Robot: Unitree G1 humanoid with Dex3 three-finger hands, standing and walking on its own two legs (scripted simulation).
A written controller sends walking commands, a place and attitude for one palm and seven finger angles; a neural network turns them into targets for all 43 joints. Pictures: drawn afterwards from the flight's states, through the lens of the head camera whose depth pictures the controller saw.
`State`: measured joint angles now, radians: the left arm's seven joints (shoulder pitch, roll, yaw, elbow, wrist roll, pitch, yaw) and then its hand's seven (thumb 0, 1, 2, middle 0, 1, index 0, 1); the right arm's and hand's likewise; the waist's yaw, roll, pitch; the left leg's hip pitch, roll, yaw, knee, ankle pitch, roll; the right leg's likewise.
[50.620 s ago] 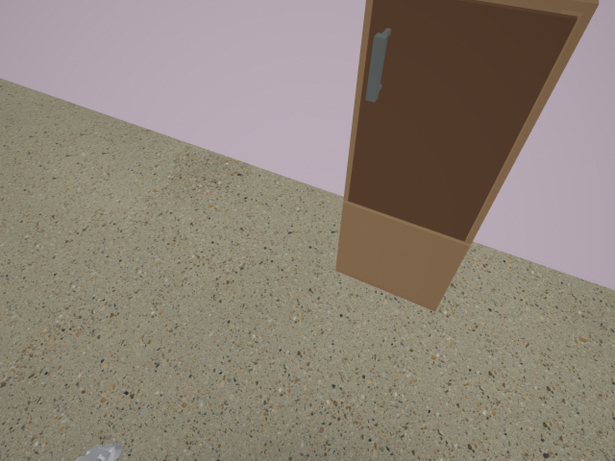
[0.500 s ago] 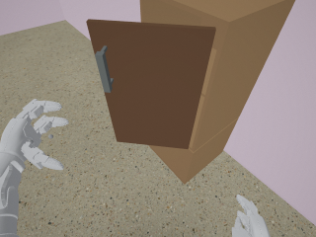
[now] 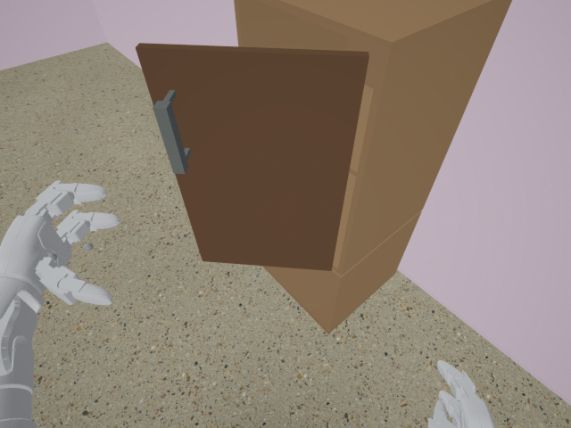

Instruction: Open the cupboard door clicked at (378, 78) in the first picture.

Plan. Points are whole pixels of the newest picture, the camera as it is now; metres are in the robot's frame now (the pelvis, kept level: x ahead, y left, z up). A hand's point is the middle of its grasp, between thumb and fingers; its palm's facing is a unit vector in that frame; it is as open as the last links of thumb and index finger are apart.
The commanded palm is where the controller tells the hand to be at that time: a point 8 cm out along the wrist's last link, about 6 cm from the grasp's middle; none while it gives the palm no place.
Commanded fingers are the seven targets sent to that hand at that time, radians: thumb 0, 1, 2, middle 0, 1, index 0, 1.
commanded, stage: raise the hand with hooked fingers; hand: left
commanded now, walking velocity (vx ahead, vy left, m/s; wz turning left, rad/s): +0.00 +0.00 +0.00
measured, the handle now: (175, 133) +0.56 +0.25 +0.11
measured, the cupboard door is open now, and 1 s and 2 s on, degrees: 44 44 44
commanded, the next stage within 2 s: move the hooked fingers beside the handle in 0.02 s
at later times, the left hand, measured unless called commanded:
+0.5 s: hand (106, 212) +0.35 +0.28 +0.13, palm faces +0.03 -1.00 -0.03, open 14.0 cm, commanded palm +0.32 +0.32 +0.13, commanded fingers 0.00 -0.50 0.30 -0.30 -1.20 -0.30 -1.20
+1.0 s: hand (108, 188) +0.40 +0.30 +0.13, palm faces +0.02 -1.00 +0.00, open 14.0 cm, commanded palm +0.39 +0.35 +0.13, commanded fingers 0.00 -0.50 0.30 -0.30 -1.20 -0.30 -1.20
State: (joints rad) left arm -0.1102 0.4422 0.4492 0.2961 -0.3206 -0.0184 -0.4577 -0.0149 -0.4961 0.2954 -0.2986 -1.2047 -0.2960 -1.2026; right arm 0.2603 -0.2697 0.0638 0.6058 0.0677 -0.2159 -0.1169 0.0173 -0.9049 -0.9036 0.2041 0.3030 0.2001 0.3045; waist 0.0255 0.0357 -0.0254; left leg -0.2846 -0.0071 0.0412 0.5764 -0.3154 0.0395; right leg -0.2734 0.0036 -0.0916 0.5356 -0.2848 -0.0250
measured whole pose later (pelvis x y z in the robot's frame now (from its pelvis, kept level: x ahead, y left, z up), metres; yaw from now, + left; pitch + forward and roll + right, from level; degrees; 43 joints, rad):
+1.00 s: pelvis +0.00 +0.01 -0.01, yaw -1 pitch +9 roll -2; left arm -0.62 0.65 0.51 0.98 -0.23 -0.18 -0.56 -0.01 -0.50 0.30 -0.30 -1.20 -0.30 -1.20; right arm 0.37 -0.31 0.05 0.62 0.06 -0.09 -0.09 0.01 -0.91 -0.90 0.21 0.30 0.20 0.30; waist -0.06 0.01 -0.06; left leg -0.48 0.00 0.06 0.67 -0.34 0.05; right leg -0.47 0.01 -0.08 0.61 -0.30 -0.02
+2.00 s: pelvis +0.02 +0.02 -0.02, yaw -3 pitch +19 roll -4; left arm -0.96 0.90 0.57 1.30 -0.10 -0.21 -0.58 -0.01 -0.50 0.30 -0.30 -1.20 -0.29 -1.20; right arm 0.46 -0.31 0.06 0.61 0.03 0.10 -0.07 0.01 -0.91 -0.90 0.21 0.30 0.20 0.30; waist -0.17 0.00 -0.07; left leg -0.71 0.03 0.06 0.78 -0.40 0.06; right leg -0.67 0.03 -0.07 0.66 -0.32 -0.01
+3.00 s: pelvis +0.02 +0.03 -0.03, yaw -3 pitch +19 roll -5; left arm -0.95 0.80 0.51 1.23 -0.12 -0.21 -0.51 -0.01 -0.50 0.30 -0.30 -1.20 -0.29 -1.20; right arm 0.48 -0.29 0.06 0.61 0.02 0.11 -0.05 0.01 -0.91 -0.90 0.21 0.30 0.20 0.30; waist -0.17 0.02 -0.09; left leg -0.72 0.03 0.05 0.81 -0.42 0.07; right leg -0.67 0.03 -0.08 0.67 -0.32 0.01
